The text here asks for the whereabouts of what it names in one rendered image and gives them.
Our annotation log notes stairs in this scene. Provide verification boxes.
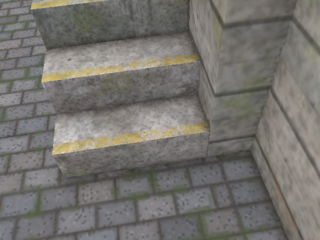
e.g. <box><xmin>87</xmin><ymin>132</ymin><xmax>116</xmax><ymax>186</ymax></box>
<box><xmin>30</xmin><ymin>0</ymin><xmax>211</xmax><ymax>179</ymax></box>

